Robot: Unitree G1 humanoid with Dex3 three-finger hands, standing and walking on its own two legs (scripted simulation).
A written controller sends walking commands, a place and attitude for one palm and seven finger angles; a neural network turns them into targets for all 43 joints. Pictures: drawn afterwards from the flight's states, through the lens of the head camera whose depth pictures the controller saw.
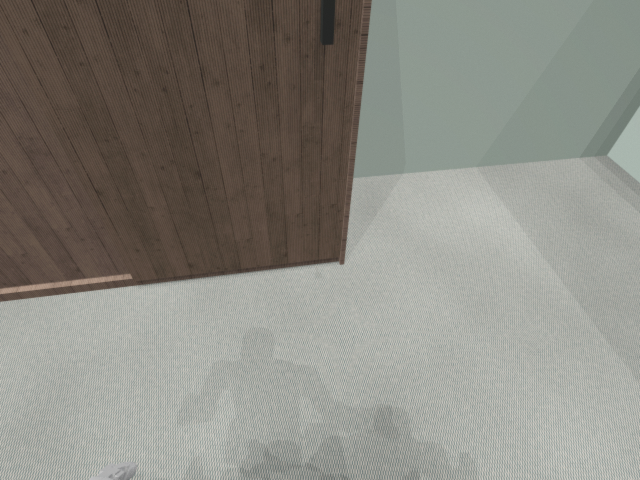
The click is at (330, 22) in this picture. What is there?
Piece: wardrobe's sliding door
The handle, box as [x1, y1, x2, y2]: [320, 0, 334, 44]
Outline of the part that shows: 321,0 320,40 322,44 332,44 334,0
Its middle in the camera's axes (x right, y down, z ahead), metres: +0.01 -0.54 +0.87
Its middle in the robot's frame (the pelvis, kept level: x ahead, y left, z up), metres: +1.03 +0.06 +0.23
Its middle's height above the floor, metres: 1.00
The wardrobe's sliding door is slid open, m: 0.00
